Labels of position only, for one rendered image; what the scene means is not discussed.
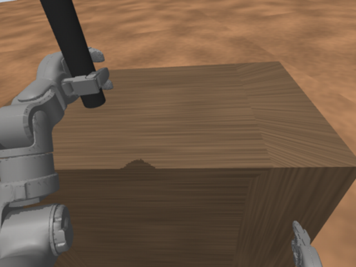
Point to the left robot hand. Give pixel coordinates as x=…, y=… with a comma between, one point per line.
x=53, y=67

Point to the left robot arm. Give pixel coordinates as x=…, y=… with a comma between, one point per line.
x=34, y=236

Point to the right robot hand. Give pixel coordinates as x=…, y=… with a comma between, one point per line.
x=304, y=255

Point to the can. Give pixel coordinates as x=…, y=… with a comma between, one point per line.
x=64, y=22

